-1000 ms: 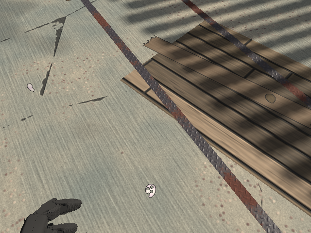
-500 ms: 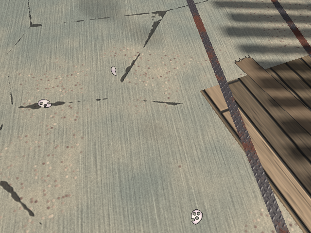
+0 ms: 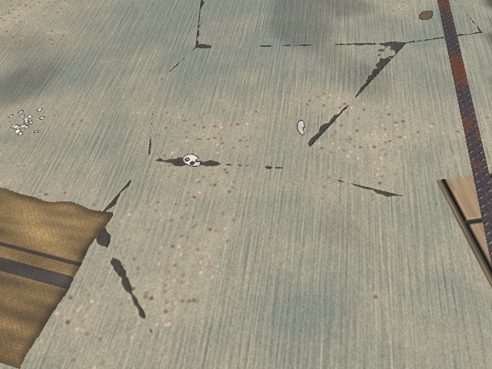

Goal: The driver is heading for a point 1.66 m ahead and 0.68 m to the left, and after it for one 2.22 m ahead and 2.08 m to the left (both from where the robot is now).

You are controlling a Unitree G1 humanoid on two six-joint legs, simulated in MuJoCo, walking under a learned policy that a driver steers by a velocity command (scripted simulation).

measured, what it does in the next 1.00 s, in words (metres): walks ahead, turning left: left foot, then right foot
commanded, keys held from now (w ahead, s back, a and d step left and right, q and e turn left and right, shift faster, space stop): w+q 0.78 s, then w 0.22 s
